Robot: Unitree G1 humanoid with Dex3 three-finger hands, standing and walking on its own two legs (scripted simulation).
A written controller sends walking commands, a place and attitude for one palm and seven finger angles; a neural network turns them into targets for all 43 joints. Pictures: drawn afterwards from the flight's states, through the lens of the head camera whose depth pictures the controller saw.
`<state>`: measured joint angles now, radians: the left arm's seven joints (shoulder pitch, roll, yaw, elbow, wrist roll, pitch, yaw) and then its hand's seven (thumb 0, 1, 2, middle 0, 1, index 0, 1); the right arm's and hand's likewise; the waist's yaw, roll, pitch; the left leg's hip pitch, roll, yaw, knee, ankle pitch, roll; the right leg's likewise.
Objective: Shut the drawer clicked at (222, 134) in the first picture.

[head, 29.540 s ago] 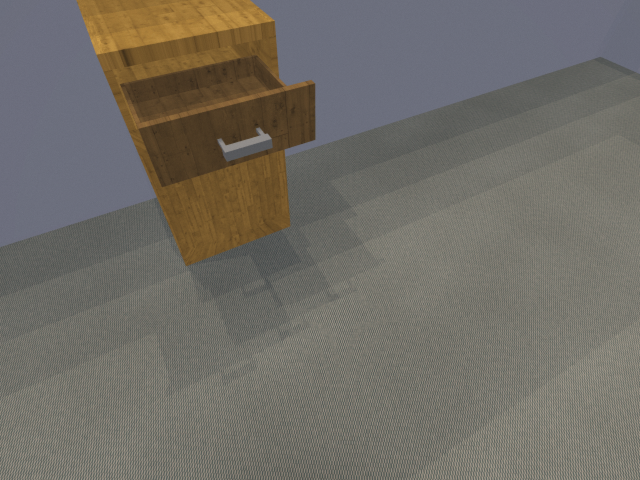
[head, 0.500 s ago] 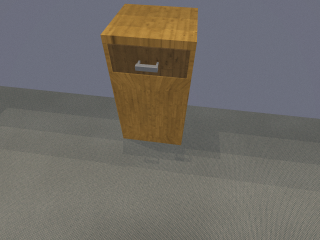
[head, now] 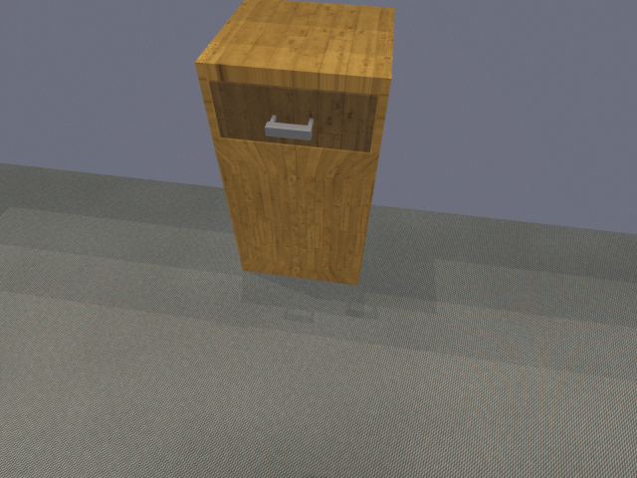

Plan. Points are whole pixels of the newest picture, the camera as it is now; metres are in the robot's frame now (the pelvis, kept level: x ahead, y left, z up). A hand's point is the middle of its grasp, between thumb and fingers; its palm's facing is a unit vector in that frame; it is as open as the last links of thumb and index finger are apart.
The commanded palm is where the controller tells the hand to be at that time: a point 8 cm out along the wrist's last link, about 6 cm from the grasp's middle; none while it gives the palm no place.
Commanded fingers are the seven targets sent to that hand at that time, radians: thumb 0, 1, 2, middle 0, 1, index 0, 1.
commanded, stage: look to check the result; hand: left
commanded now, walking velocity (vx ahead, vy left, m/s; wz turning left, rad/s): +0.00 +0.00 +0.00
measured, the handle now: (290, 125) +0.90 +0.12 -0.07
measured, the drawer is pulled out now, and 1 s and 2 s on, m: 0.00 0.00 0.00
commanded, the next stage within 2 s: stand and wait in 0.18 s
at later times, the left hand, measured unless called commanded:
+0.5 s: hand out of the picture +0.02 +0.19 -0.17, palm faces +0.02 -0.97 -0.23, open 7.4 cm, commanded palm none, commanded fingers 0.00 0.90 0.90 -0.20 -0.30 -0.20 -0.30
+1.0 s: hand out of the picture +0.03 +0.19 -0.17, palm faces +0.01 -0.97 -0.24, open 7.4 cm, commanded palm none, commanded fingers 0.00 0.90 0.90 -0.20 -0.30 -0.20 -0.30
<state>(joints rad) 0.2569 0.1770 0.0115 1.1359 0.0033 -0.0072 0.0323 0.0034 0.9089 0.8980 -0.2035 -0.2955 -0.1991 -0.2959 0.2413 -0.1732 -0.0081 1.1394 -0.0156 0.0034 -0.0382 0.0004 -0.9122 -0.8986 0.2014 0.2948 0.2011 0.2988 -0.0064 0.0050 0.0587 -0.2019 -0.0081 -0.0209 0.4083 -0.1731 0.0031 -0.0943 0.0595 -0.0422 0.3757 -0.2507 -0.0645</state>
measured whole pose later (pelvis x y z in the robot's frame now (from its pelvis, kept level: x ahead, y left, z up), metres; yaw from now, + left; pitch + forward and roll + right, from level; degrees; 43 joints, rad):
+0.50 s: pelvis +0.00 +0.00 +0.00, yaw +0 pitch -2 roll +0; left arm 0.24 0.18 0.01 1.13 0.00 -0.01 0.03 0.00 0.91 0.90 -0.20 -0.30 -0.20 -0.30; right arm 0.23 -0.18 -0.01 1.14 -0.02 0.00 -0.04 0.00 -0.91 -0.90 0.20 0.29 0.20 0.30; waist -0.01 0.01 0.05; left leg -0.18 -0.01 -0.01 0.39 -0.17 0.00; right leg -0.08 0.06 -0.03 0.37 -0.25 -0.06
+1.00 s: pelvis +0.01 -0.01 +0.00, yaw -1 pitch -2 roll +0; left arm 0.23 0.20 0.01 1.13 0.00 -0.02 0.03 0.00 0.91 0.90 -0.20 -0.30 -0.20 -0.30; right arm 0.21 -0.20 -0.01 1.14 -0.01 0.00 -0.04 0.00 -0.91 -0.90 0.20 0.29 0.20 0.30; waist -0.01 0.01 0.06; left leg -0.18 0.00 -0.01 0.38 -0.17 0.00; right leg -0.08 0.06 -0.03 0.35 -0.25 -0.07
